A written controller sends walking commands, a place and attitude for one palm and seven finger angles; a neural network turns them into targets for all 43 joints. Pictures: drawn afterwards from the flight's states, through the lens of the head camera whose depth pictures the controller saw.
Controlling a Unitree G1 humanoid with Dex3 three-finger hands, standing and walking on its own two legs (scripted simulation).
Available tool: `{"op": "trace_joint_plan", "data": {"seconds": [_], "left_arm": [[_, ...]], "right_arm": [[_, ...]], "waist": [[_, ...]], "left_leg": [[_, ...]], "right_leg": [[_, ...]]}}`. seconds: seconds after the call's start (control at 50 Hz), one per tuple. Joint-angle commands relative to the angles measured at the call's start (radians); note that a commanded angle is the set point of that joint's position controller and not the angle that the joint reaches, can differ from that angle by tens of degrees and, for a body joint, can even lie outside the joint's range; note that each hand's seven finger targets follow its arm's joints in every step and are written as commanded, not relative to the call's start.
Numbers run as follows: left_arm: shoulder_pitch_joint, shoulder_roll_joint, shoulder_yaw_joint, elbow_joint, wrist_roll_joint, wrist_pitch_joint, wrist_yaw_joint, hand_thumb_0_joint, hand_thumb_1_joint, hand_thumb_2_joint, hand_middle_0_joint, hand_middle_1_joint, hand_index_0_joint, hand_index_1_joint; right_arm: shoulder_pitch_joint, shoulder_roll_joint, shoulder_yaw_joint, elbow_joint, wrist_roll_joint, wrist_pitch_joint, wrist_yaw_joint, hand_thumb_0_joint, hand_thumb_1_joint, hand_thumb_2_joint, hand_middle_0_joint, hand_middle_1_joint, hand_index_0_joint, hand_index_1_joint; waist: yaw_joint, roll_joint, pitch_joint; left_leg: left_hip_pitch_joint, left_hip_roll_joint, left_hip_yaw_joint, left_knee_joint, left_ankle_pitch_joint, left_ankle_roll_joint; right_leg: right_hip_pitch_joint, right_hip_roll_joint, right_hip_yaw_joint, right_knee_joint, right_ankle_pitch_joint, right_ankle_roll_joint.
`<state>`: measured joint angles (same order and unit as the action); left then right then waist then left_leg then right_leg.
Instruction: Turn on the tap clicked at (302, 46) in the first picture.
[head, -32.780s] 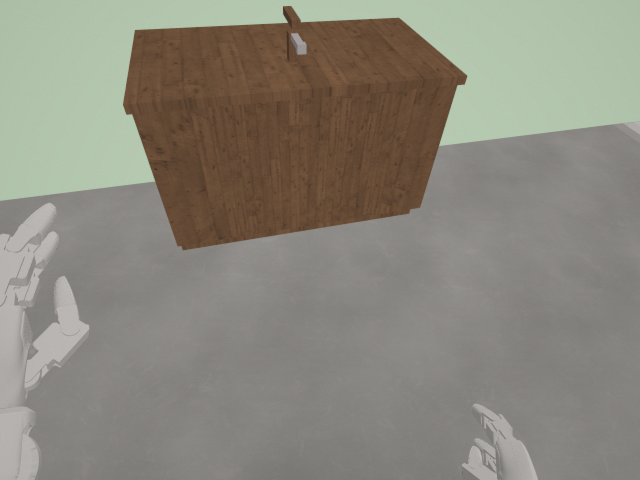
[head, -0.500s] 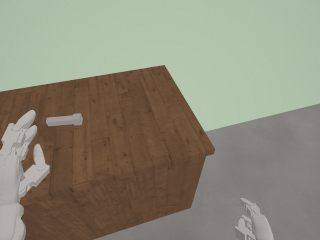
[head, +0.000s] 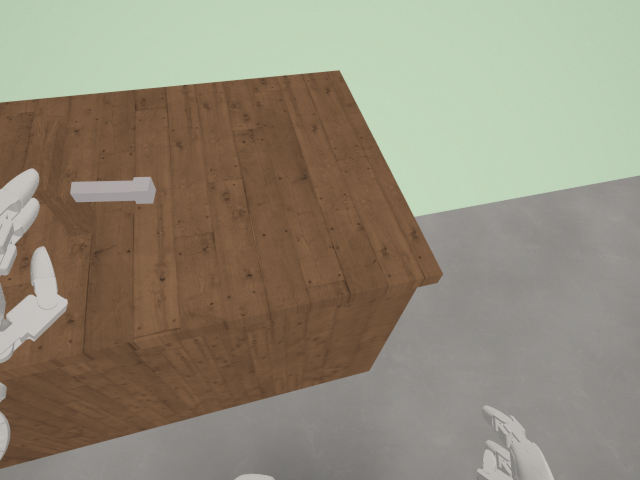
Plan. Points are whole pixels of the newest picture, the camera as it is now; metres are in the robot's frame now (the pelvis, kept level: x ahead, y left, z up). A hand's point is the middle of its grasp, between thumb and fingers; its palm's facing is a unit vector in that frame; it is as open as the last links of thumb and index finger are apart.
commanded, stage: shuffle to correct the standing spot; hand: left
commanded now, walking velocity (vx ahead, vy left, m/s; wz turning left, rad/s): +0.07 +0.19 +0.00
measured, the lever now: (143, 190) +0.47 +0.32 +0.02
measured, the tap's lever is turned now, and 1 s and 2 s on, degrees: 80 80 80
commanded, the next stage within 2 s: come to a stop and stand still in 0.18 s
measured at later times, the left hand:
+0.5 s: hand out of the picture +0.21 +0.31 +0.16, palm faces +0.34 -0.84 -0.42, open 7.4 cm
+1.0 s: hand out of the picture +0.20 +0.32 +0.16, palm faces +0.30 -0.88 -0.38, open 7.4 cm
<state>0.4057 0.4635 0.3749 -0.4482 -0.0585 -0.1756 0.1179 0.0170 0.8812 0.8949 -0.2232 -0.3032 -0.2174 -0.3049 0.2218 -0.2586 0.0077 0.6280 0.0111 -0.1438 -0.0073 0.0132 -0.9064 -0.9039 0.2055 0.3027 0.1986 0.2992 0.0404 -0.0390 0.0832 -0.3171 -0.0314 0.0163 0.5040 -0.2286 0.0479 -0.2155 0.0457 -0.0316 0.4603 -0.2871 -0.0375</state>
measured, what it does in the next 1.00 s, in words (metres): shifts its weight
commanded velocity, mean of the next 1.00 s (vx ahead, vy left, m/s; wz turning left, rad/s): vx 0.05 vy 0.00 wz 0.00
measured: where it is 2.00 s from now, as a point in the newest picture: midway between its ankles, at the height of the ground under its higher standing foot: outside the picture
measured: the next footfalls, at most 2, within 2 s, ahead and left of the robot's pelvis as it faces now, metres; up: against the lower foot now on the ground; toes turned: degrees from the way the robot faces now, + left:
left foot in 1.28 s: +0.01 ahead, +0.25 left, +0.00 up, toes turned +1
right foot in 1.38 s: +0.03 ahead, +0.04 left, +0.00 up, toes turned -6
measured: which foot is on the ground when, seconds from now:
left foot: down 0.00-1.00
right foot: down 0.00-1.00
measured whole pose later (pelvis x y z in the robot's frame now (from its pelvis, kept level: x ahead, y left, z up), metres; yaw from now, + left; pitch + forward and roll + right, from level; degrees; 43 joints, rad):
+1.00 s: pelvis -0.02 +0.09 -0.01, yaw -4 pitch -2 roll -3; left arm 0.44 0.39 0.35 -0.53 -0.05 -0.14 0.08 0.01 0.89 0.90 -0.22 -0.30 -0.21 -0.30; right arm 0.18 -0.23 0.00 0.58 0.01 -0.08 -0.01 0.01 -0.91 -0.90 0.21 0.30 0.20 0.30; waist 0.03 0.00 0.06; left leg -0.28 -0.08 0.12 0.52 -0.24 0.12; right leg -0.23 0.02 -0.04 0.50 -0.25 0.00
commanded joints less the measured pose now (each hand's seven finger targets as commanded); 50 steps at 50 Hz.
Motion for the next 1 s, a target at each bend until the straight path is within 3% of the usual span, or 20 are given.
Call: {"op": "trace_joint_plan", "data": {"seconds": [0.0, 0.14, 0.2, 0.28, 0.3, 0.34, 0.44, 0.5, 0.52, 0.56, 0.58, 0.64, 0.7, 0.74, 0.8, 0.82, 0.86, 0.88, 0.92, 0.98], "left_arm": [[0.014, 0.13, 0.108, -0.282, -0.004, -0.102, 0.028, 0.0, 0.9, 0.9, -0.2, -0.3, -0.2, -0.3], [0.039, 0.116, 0.142, -0.2, -0.002, -0.067, 0.009, 0.0, 0.9, 0.9, -0.2, -0.3, -0.2, -0.3], [0.007, 0.169, 0.184, -0.217, -0.005, -0.064, 0.004, 0.0, 0.9, 0.9, -0.2, -0.3, -0.2, -0.3], [-0.057, 0.125, 0.124, -0.309, 0.002, -0.065, -0.002, 0.0, 0.9, 0.9, -0.2, -0.3, -0.2, -0.3], [-0.09, 0.162, 0.148, -0.339, 0.013, -0.067, 0.0, 0.0, 0.9, 0.9, -0.2, -0.3, -0.2, -0.3], [-0.11, 0.12, 0.103, -0.347, 0.029, -0.062, 0.002, 0.0, 0.9, 0.9, -0.2, -0.3, -0.2, -0.3], [-0.096, 0.08, 0.077, -0.264, 0.034, -0.03, -0.003, 0.0, 0.9, 0.9, -0.2, -0.3, -0.2, -0.3], [-0.049, 0.122, 0.128, -0.202, 0.031, -0.031, -0.013, 0.0, 0.9, 0.9, -0.2, -0.3, -0.2, -0.3], [-0.036, 0.075, 0.095, -0.204, 0.02, -0.03, -0.018, 0.0, 0.9, 0.9, -0.2, -0.3, -0.2, -0.3], [-0.013, 0.084, 0.108, -0.199, 0.013, -0.025, -0.024, 0.0, 0.9, 0.9, -0.2, -0.3, -0.2, -0.3], [-0.001, 0.075, 0.107, -0.191, 0.013, -0.02, -0.025, 0.0, 0.9, 0.9, -0.2, -0.3, -0.2, -0.3], [-0.053, 0.079, 0.101, -0.234, 0.026, -0.026, -0.017, 0.0, 0.9, 0.9, -0.2, -0.3, -0.2, -0.3], [-0.107, 0.092, 0.09, -0.248, 0.036, -0.024, -0.011, 0.0, 0.9, 0.9, -0.2, -0.3, -0.2, -0.3], [-0.097, 0.069, 0.061, -0.24, 0.032, -0.02, -0.008, 0.0, 0.9, 0.9, -0.2, -0.3, -0.2, -0.3], [-0.069, 0.1, 0.086, -0.238, 0.025, -0.019, -0.011, 0.0, 0.9, 0.9, -0.2, -0.3, -0.2, -0.3], [-0.054, 0.076, 0.071, -0.248, 0.017, -0.024, -0.014, 0.0, 0.9, 0.9, -0.2, -0.3, -0.2, -0.3], [-0.033, 0.072, 0.077, -0.268, 0.003, -0.027, -0.014, 0.0, 0.9, 0.9, -0.2, -0.3, -0.2, -0.3], [-0.025, 0.067, 0.083, -0.27, 0.001, -0.024, -0.014, 0.0, 0.9, 0.9, -0.2, -0.3, -0.2, -0.3], [-0.021, 0.06, 0.09, -0.268, -0.001, -0.021, -0.014, 0.0, 0.9, 0.9, -0.2, -0.3, -0.2, -0.3], [-0.088, 0.077, 0.09, -0.265, 0.017, -0.025, -0.006, 0.0, 0.9, 0.9, -0.2, -0.3, -0.2, -0.3]], "right_arm": [[-0.065, -0.129, -0.044, -0.167, 0.013, -0.065, 0.022, 0.0, -0.9, -0.9, 0.2, 0.3, 0.2, 0.3], [-0.09, -0.135, -0.061, -0.21, 0.019, 0.022, 0.016, 0.0, -0.9, -0.9, 0.2, 0.3, 0.2, 0.3], [-0.111, -0.136, -0.055, -0.232, 0.019, 0.046, 0.007, 0.0, -0.9, -0.9, 0.2, 0.3, 0.2, 0.3], [-0.115, -0.121, -0.042, -0.255, 0.017, 0.035, 0.008, 0.0, -0.9, -0.9, 0.2, 0.3, 0.2, 0.3], [-0.113, -0.127, -0.044, -0.249, 0.013, 0.026, 0.007, 0.0, -0.9, -0.9, 0.2, 0.3, 0.2, 0.3], [-0.101, -0.109, -0.043, -0.232, -0.001, 0.008, 0.007, 0.0, -0.9, -0.9, 0.2, 0.3, 0.2, 0.3], [-0.093, -0.106, -0.046, -0.215, -0.014, -0.011, 0.014, 0.0, -0.9, -0.9, 0.2, 0.3, 0.2, 0.3], [-0.11, -0.117, -0.046, -0.221, -0.015, 0.005, 0.012, 0.0, -0.9, -0.9, 0.2, 0.3, 0.2, 0.3], [-0.11, -0.097, -0.039, -0.221, -0.012, 0.015, 0.012, 0.0, -0.9, -0.9, 0.2, 0.3, 0.2, 0.3], [-0.096, -0.103, -0.045, -0.219, 0.0, 0.025, 0.006, 0.0, -0.9, -0.9, 0.2, 0.3, 0.2, 0.3], [-0.098, -0.1, -0.046, -0.221, 0.0, 0.03, 0.002, 0.0, -0.9, -0.9, 0.2, 0.3, 0.2, 0.3], [-0.119, -0.093, -0.034, -0.218, -0.001, 0.025, -0.005, 0.0, -0.9, -0.9, 0.2, 0.3, 0.2, 0.3], [-0.126, -0.092, -0.037, -0.211, -0.01, 0.007, -0.007, 0.0, -0.9, -0.9, 0.2, 0.3, 0.2, 0.3], [-0.114, -0.093, -0.043, -0.209, -0.02, -0.005, -0.006, 0.0, -0.9, -0.9, 0.2, 0.3, 0.2, 0.3], [-0.125, -0.113, -0.049, -0.212, -0.017, -0.007, 0.001, 0.0, -0.9, -0.9, 0.2, 0.3, 0.2, 0.3], [-0.123, -0.107, -0.048, -0.213, -0.009, -0.005, 0.003, 0.0, -0.9, -0.9, 0.2, 0.3, 0.2, 0.3], [-0.091, -0.112, -0.053, -0.204, 0.01, 0.003, -0.002, 0.0, -0.9, -0.9, 0.2, 0.3, 0.2, 0.3], [-0.091, -0.107, -0.058, -0.206, 0.011, 0.012, -0.007, 0.0, -0.9, -0.9, 0.2, 0.3, 0.2, 0.3], [-0.101, -0.101, -0.053, -0.201, 0.009, 0.019, -0.01, 0.0, -0.9, -0.9, 0.2, 0.3, 0.2, 0.3], [-0.142, -0.089, -0.044, -0.204, -0.008, 0.009, -0.015, 0.0, -0.9, -0.9, 0.2, 0.3, 0.2, 0.3]], "waist": [[0.002, 0.093, -0.301], [-0.028, 0.007, -0.204], [-0.023, 0.066, -0.177], [-0.021, 0.167, -0.162], [-0.017, 0.204, -0.184], [-0.019, 0.196, -0.19], [-0.006, 0.161, -0.207], [0.005, 0.117, -0.204], [-0.003, 0.066, -0.198], [-0.019, -0.046, -0.164], [-0.023, -0.044, -0.145], [-0.016, 0.185, -0.14], [-0.006, 0.216, -0.13], [0.004, 0.2, -0.134], [0.022, 0.163, -0.177], [0.022, 0.091, -0.193], [-0.014, -0.081, -0.223], [-0.027, -0.069, -0.209], [-0.025, 0.076, -0.179], [-0.002, 0.271, -0.14]], "left_leg": [[0.195, 0.081, -0.065, 0.056, 0.395, 0.009], [0.162, 0.102, -0.076, 0.054, 0.283, 0.022], [0.131, 0.119, -0.115, 0.009, 0.161, 0.032], [0.112, 0.167, -0.188, -0.11, 0.046, 0.043], [0.17, 0.186, -0.228, -0.162, 0.047, 0.035], [0.242, 0.219, -0.267, -0.223, 0.056, 0.01], [0.265, 0.189, -0.155, -0.213, 0.304, -0.109], [0.139, 0.136, -0.086, -0.164, 0.157, -0.148], [0.113, 0.123, -0.086, -0.136, 0.06, -0.149], [0.12, 0.118, -0.1, -0.116, -0.197, -0.095], [0.108, 0.126, -0.112, -0.14, -0.271, -0.064], [0.077, 0.195, -0.203, -0.294, -0.334, -0.035], [0.137, 0.215, -0.236, -0.36, -0.215, -0.084], [0.183, 0.19, -0.171, -0.332, 0.042, -0.145], [0.145, 0.122, -0.065, -0.177, 0.33, -0.209], [0.141, 0.099, -0.052, -0.063, 0.315, -0.205], [0.199, 0.093, -0.101, 0.103, 0.021, -0.107], [0.191, 0.092, -0.091, 0.057, -0.035, -0.062], [0.18, 0.122, -0.111, -0.086, -0.013, -0.054], [0.176, 0.199, -0.24, -0.338, 0.0, -0.108]], "right_leg": [[0.061, -0.175, 0.136, 0.023, 0.578, -0.011], [-0.058, -0.162, 0.087, 0.061, 0.366, 0.004], [-0.096, -0.153, 0.092, 0.066, 0.209, 0.002], [-0.103, -0.096, 0.019, 0.135, -0.019, 0.022], [-0.135, -0.069, 0.007, 0.201, -0.058, 0.03], [-0.186, -0.052, 0.017, 0.251, -0.122, 0.03], [-0.079, -0.037, -0.017, 0.04, -0.07, 0.017], [0.109, -0.05, -0.018, -0.139, 0.111, -0.009], [0.117, -0.078, 0.006, -0.135, 0.12, -0.031], [-0.013, -0.114, 0.062, -0.1, 0.022, -0.055], [-0.055, -0.104, 0.073, -0.092, -0.034, -0.047], [-0.033, -0.035, 0.015, 0.051, -0.005, 0.003], [-0.073, -0.016, 0.002, 0.106, -0.042, 0.011], [-0.041, -0.02, -0.015, 0.003, -0.031, 0.005], [0.139, -0.043, -0.035, -0.164, 0.136, -0.022], [0.147, -0.091, -0.004, -0.176, 0.175, -0.058], [-0.036, -0.208, 0.121, -0.105, 0.231, -0.121], [-0.072, -0.204, 0.134, -0.103, 0.177, -0.105], [-0.084, -0.131, 0.085, -0.034, 0.073, -0.049], [-0.103, -0.021, 0.007, 0.163, -0.074, 0.014]]}}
